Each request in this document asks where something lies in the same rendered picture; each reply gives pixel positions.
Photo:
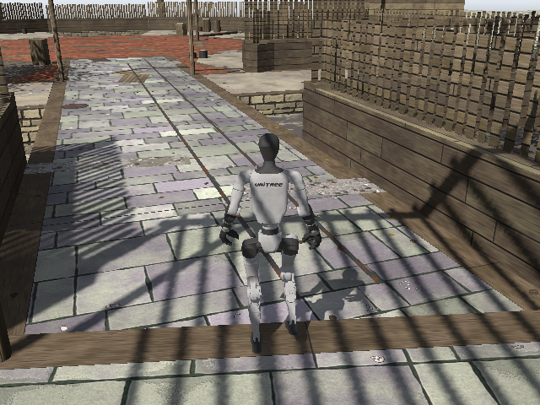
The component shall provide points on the left robot hand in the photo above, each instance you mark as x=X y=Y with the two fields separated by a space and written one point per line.
x=231 y=233

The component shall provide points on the robot right foot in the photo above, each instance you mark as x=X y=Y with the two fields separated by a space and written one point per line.
x=293 y=328

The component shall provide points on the robot left thigh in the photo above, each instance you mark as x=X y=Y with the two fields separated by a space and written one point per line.
x=250 y=253

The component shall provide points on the robot right upper arm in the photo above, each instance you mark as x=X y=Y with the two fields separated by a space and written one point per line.
x=300 y=192

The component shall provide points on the right robot hand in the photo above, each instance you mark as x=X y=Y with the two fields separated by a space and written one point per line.
x=310 y=237

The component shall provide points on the robot left forearm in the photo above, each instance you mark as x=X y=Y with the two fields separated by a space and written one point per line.
x=227 y=221

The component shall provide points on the robot left upper arm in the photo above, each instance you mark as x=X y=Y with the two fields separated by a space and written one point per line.
x=237 y=192

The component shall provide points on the robot right forearm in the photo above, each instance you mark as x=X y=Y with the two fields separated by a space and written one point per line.
x=310 y=222

